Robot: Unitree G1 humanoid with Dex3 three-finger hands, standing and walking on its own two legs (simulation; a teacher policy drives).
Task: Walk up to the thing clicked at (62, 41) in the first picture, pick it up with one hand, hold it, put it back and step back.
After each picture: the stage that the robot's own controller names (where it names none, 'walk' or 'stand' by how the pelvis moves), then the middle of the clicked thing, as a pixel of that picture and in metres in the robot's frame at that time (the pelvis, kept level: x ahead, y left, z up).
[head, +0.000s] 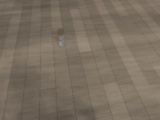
stand; (61, 39) +1.41 +0.25 -0.66
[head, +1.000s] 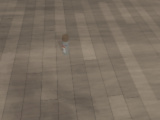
walk; (65, 45) +1.29 +0.17 -0.64
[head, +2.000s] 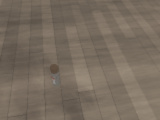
walk; (55, 75) +0.85 +0.20 -0.65
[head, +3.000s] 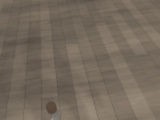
walk; (53, 113) +0.52 +0.23 -0.64
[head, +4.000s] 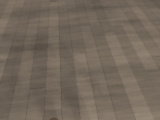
stand; out of the picture +0.41 +0.22 -0.65
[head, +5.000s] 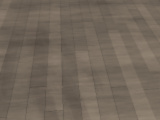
walk; out of the picture +0.35 +0.17 -0.64
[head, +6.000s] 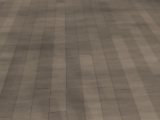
stand; out of the picture +0.39 +0.16 -0.63
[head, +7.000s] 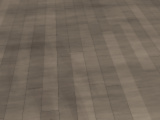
stand; out of the picture +0.39 +0.22 -0.65
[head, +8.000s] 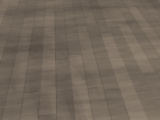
stand; out of the picture +0.36 +0.23 -0.66
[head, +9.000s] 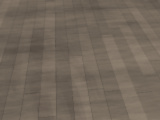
stand; out of the picture +0.34 +0.24 -0.66
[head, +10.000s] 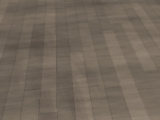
go down; out of the picture +0.35 +0.24 -0.66
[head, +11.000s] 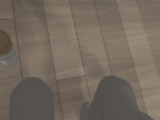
go down; (5, 51) +0.44 +0.27 -0.24
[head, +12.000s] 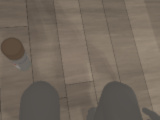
approach; (18, 57) +0.43 +0.26 -0.26
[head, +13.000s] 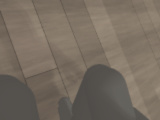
close in; out of the picture +0.42 +0.31 -0.16
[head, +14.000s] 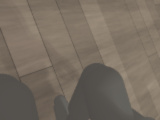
close; out of the picture +0.41 +0.31 -0.16
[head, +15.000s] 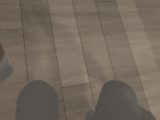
lift; out of the picture +0.36 +0.28 -0.04
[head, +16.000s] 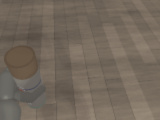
hold; (30, 82) +0.33 +0.17 +0.07
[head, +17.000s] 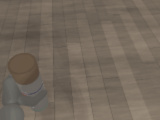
hold; (32, 87) +0.32 +0.17 +0.03
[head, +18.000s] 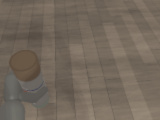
hold; (33, 83) +0.33 +0.17 +0.04
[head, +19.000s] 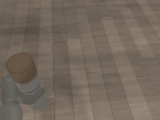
crouch; (30, 85) +0.34 +0.18 +0.02
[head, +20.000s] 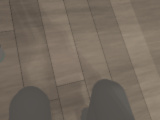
lower; out of the picture +0.46 +0.27 -0.06
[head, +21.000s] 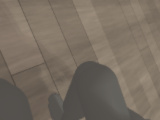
lower; out of the picture +0.43 +0.32 -0.16
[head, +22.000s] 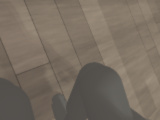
lower; out of the picture +0.42 +0.32 -0.16
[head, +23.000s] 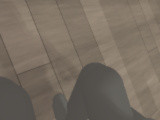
lower; out of the picture +0.41 +0.32 -0.16
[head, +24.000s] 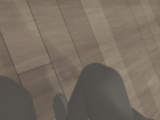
lower; out of the picture +0.40 +0.33 -0.16
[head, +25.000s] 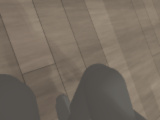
open; out of the picture +0.40 +0.32 -0.16
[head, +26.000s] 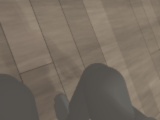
rise; out of the picture +0.40 +0.32 -0.16
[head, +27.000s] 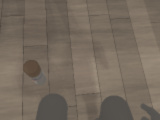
walk; (36, 74) +0.43 +0.25 -0.37
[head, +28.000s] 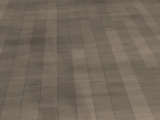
stand; out of the picture +0.36 +0.22 -0.60
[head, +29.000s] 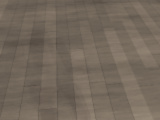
stand; out of the picture +0.36 +0.23 -0.60
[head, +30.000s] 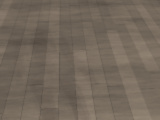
stand; out of the picture +0.36 +0.22 -0.63
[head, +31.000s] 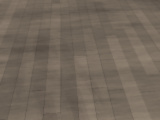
stand; out of the picture +0.37 +0.23 -0.66
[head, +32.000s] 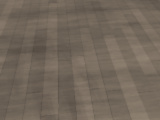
stand; out of the picture +0.35 +0.24 -0.66
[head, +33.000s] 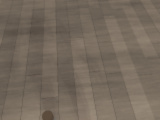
walk; out of the picture +0.37 +0.24 -0.65
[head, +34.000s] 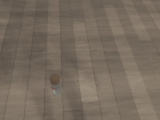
walk; (55, 85) +0.64 +0.17 -0.63
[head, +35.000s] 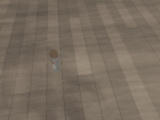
stand; (55, 61) +0.99 +0.30 -0.63
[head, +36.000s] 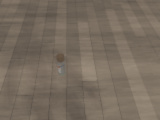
stand; (61, 64) +0.98 +0.21 -0.64
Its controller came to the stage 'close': yes
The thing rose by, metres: 0.68
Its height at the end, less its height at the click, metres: +0.00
